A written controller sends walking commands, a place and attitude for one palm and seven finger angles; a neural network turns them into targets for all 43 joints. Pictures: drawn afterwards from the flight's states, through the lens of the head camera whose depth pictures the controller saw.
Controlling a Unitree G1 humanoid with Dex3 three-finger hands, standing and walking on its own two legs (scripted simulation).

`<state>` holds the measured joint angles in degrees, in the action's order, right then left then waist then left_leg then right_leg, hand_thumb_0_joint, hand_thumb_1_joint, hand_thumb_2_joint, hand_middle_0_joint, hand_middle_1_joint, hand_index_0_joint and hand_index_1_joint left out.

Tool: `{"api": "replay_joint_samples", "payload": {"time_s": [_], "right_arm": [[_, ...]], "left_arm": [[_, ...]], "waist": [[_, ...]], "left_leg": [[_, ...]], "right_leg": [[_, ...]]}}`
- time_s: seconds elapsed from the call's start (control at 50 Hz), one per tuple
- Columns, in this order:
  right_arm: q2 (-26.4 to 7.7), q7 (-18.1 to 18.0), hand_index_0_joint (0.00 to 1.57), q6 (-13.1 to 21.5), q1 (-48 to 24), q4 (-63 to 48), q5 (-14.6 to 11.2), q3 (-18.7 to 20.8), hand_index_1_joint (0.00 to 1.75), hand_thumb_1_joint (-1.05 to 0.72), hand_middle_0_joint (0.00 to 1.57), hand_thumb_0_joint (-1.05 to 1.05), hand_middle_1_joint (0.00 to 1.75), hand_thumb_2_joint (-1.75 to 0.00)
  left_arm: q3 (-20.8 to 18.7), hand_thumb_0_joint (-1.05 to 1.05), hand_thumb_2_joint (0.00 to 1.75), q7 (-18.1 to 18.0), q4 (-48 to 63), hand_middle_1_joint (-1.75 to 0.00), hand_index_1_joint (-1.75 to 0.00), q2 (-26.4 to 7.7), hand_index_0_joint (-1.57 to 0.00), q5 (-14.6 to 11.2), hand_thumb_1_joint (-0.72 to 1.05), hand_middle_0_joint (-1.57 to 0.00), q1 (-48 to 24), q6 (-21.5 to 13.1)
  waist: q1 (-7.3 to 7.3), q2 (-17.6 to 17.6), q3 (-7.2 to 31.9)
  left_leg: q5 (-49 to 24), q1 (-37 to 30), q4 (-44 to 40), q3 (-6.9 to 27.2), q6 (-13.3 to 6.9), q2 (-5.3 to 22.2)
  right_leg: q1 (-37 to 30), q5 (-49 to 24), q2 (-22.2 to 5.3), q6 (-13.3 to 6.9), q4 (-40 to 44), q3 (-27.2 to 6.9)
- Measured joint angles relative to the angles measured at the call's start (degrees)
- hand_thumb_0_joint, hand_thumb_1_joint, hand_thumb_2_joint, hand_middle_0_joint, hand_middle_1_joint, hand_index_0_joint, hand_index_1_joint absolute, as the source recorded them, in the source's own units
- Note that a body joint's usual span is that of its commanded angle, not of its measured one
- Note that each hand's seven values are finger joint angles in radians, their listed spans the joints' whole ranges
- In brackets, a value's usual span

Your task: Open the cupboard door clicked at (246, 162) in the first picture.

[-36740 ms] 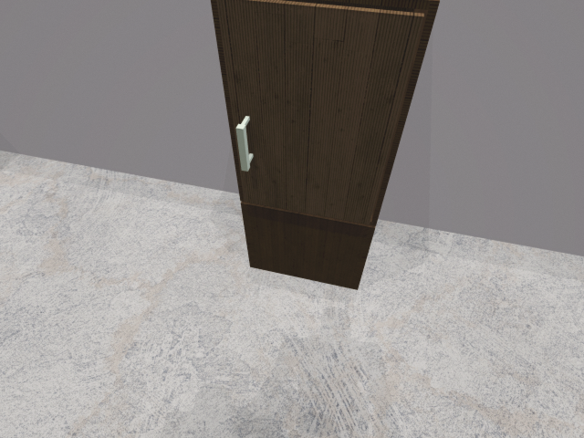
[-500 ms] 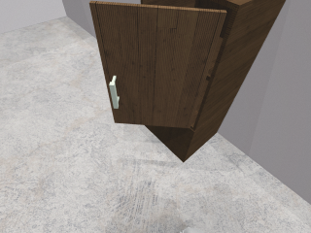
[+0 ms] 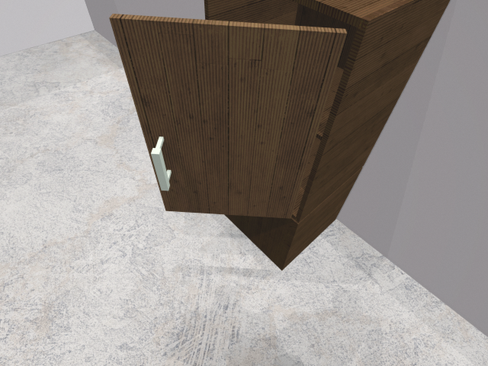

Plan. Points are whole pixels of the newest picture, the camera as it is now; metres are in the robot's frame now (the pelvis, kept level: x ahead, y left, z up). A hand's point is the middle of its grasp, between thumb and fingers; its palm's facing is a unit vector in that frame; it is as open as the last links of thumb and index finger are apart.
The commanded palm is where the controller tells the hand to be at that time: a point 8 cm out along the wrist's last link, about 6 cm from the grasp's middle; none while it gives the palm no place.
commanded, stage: come to a stop and stand still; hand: left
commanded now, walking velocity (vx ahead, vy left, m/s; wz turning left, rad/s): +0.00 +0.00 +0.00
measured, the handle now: (163, 164) +0.57 +0.23 -0.08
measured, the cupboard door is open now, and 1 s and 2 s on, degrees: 45 45 45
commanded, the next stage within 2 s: look again from close up in 1.42 s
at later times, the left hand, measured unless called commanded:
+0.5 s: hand out of the picture -0.01 +0.17 -0.16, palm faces +0.01 -0.97 -0.26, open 7.4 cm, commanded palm none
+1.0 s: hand out of the picture +0.01 +0.16 -0.16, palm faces -0.01 -0.97 -0.23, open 7.3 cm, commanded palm none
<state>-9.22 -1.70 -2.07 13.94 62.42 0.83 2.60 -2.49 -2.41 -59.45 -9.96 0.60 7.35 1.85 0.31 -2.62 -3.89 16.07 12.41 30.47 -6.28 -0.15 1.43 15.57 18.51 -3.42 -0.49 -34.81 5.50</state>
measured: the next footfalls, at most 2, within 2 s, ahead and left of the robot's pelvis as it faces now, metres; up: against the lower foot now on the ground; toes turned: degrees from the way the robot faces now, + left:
none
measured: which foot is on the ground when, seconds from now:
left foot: down 0.00-1.00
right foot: down 0.00-1.00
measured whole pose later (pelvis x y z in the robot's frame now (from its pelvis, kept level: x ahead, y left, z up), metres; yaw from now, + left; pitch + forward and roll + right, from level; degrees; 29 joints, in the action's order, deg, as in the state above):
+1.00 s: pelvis -0.01 -0.02 +0.01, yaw +0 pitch -1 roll +1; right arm -8.0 -1.2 1.1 16.8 65.0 0.8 -0.3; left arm 0.2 -1.7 -63.2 -9.6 0.9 14.0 -0.9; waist 0.8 0.5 -2.2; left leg 13.0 11.1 25.0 -5.8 1.9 3.4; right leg 10.8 16.6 0.5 -2.5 -27.8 2.9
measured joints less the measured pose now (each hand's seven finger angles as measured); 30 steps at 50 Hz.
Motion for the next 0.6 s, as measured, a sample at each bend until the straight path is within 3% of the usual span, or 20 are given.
{"api": "replay_joint_samples", "payload": {"time_s": [0.08, 0.14, 0.22, 0.32, 0.6], "right_arm": [[0.26, -0.47, 0.20, 0.68, -1.52, -1.72, 0.53, -0.43, 0.30, -0.91, 0.20, 0.00, 0.30, -0.89], [-0.45, 0.21, 0.20, 0.75, -2.77, -3.53, -0.21, -0.51, 0.30, -0.91, 0.20, 0.00, 0.30, -0.89], [-1.17, 1.13, 0.20, 1.39, -3.50, -7.31, -0.35, -0.31, 0.30, -0.91, 0.20, 0.00, 0.30, -0.89], [-1.12, 1.14, 0.20, 1.73, -2.76, -8.28, -0.26, -0.83, 0.30, -0.91, 0.20, 0.00, 0.30, -0.89], [-1.44, 1.18, 0.20, 2.23, 2.99, -2.35, 0.17, -2.26, 0.30, -0.92, 0.20, 0.00, 0.30, -0.89]], "left_arm": [[-0.28, 0.00, 0.90, 0.30, 0.07, -0.29, -0.30, -1.28, -0.21, 0.13, 0.91, -0.20, 0.98, 1.25], [0.53, 0.00, 0.90, -0.25, 0.62, -0.29, -0.30, -1.32, -0.20, 0.28, 0.91, -0.20, 2.91, -0.15], [1.76, 0.00, 0.90, -0.29, 0.75, -0.29, -0.30, -0.72, -0.20, 0.61, 0.91, -0.20, 6.45, -1.44], [2.23, 0.00, 0.90, -0.03, 1.20, -0.29, -0.30, -0.25, -0.20, 0.61, 0.91, -0.20, 8.77, -0.97], [3.05, 0.00, 0.90, 0.97, -0.24, -0.29, -0.30, 0.71, -0.21, 0.43, 0.91, -0.20, 8.54, -1.96]], "waist": [[-0.47, -0.37, 0.34], [-1.14, 1.24, 0.61], [0.02, 3.86, 0.33], [-0.47, 5.48, 1.33], [0.21, 4.01, 2.47]], "left_leg": [[0.00, 0.63, -0.40, -0.22, -0.41, -0.41], [0.75, 3.57, 2.95, -0.08, 0.10, 0.33], [0.99, 3.58, 3.72, 0.27, 0.37, 0.55], [0.07, 2.49, 2.49, 0.10, 0.28, 0.76], [-3.61, 0.91, -3.63, 0.33, 1.13, 1.18]], "right_leg": [[1.06, 6.88, 0.83, 0.18, -5.94, -2.49], [-0.64, -1.48, 1.52, -0.25, 0.38, -3.17], [-0.18, 1.60, 1.73, -0.53, -1.90, -2.97], [-1.03, 1.03, 2.02, -0.47, -0.96, -3.10], [-2.24, -2.09, 2.88, -1.38, 4.37, -2.74]]}}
